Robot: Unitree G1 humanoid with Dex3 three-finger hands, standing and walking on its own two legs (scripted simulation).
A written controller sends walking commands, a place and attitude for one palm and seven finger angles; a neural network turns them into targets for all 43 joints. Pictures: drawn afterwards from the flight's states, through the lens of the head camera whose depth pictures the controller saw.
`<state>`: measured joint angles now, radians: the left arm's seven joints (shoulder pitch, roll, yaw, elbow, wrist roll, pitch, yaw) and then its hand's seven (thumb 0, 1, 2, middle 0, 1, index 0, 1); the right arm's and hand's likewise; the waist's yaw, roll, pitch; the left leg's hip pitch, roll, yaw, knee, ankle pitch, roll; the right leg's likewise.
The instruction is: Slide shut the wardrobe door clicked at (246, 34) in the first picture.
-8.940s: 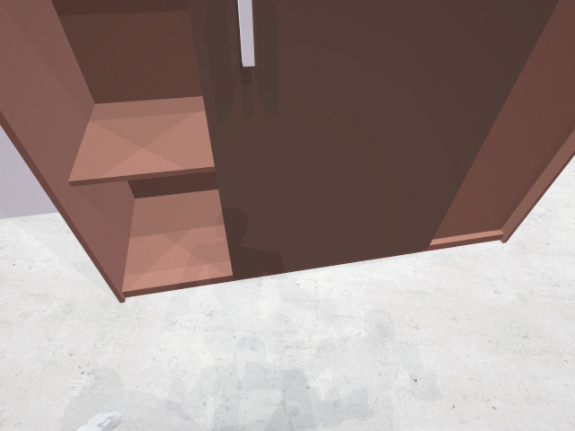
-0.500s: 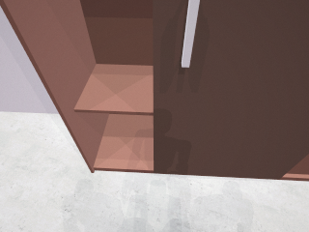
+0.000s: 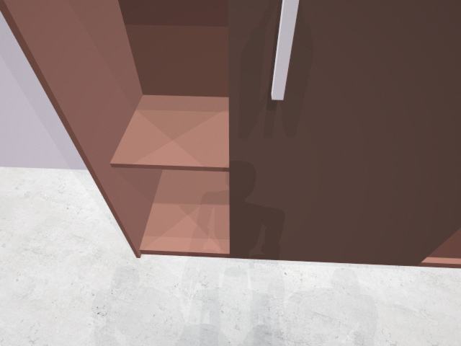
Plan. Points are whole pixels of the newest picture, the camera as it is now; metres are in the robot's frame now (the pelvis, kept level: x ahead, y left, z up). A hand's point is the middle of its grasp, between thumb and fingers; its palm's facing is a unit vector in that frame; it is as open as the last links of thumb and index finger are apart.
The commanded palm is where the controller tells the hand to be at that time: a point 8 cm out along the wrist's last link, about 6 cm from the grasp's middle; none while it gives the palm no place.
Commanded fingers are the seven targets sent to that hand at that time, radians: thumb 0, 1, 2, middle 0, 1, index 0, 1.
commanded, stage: look again from close up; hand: right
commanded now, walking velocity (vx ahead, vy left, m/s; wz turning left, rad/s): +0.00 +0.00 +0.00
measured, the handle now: (283, 37) +0.59 -0.07 +0.27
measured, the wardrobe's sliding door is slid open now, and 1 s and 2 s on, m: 0.42 0.42 0.42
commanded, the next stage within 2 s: shuffle to correct the standing spot in 0.42 s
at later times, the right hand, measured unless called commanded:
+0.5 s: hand out of the picture -0.04 -0.15 -0.18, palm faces +0.06 +0.99 -0.14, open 7.4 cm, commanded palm none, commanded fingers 0.00 -0.90 -0.90 0.20 0.30 0.20 0.30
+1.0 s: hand out of the picture -0.01 -0.14 -0.19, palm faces +0.12 +0.98 -0.13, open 7.4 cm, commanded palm none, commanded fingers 0.00 -0.90 -0.90 0.20 0.30 0.20 0.30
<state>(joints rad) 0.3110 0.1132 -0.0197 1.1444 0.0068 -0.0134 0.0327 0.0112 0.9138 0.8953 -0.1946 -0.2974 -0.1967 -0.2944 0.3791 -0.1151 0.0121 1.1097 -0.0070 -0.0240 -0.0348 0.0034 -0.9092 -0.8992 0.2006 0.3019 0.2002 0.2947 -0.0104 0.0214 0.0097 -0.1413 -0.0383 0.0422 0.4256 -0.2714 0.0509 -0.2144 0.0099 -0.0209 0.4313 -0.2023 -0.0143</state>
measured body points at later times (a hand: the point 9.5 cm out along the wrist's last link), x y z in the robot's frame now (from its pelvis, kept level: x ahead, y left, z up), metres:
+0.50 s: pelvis +0.00 +0.00 +0.00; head +0.00 -0.01 +0.45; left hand -0.01 +0.21 -0.16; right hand -0.04 -0.20 -0.16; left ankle -0.03 +0.08 -0.74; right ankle +0.02 -0.11 -0.74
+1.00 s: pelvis +0.07 +0.01 -0.02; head +0.09 -0.01 +0.43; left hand +0.04 +0.21 -0.17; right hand -0.02 -0.19 -0.18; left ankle -0.03 +0.08 -0.74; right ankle +0.03 -0.10 -0.72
